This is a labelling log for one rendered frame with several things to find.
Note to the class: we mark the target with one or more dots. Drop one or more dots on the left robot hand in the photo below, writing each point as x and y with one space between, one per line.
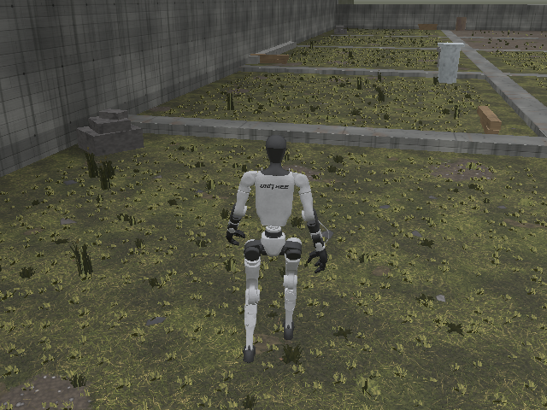
237 233

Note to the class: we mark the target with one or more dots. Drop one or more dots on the left robot upper arm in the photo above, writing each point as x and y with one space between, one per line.
248 179

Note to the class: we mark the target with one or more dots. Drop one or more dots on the left robot foot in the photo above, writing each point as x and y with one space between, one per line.
248 354

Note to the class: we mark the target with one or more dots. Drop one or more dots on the right robot hand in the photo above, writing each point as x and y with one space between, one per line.
321 262

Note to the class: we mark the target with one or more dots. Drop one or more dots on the robot torso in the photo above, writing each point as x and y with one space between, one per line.
274 196

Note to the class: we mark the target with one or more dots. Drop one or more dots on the right robot upper arm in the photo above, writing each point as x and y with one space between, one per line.
301 181

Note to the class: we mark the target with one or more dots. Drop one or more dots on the left robot forearm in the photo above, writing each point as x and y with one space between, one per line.
234 221

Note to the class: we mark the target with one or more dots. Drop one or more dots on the right robot forearm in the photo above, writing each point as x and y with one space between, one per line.
315 233

